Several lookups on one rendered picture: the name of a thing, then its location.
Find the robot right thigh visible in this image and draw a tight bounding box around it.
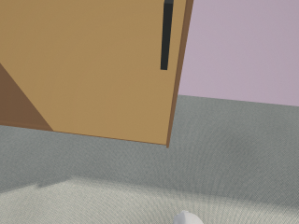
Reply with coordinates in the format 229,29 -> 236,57
173,212 -> 204,224

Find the handle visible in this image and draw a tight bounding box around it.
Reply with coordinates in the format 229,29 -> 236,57
160,0 -> 174,70

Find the wardrobe door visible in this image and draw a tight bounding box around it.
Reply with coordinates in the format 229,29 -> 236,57
0,0 -> 186,145
0,64 -> 49,126

